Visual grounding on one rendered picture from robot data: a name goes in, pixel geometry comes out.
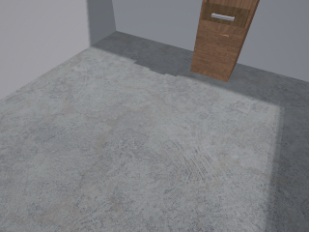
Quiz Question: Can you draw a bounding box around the drawer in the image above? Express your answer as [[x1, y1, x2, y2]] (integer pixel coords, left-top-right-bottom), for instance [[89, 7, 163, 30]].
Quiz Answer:
[[202, 2, 251, 28]]

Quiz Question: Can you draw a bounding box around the cabinet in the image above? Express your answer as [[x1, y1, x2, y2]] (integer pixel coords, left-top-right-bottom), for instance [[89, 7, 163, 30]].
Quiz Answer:
[[190, 0, 260, 82]]

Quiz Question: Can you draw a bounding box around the handle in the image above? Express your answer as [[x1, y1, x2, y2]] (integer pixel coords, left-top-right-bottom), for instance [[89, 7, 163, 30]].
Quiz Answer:
[[211, 13, 235, 21], [208, 31, 229, 39]]

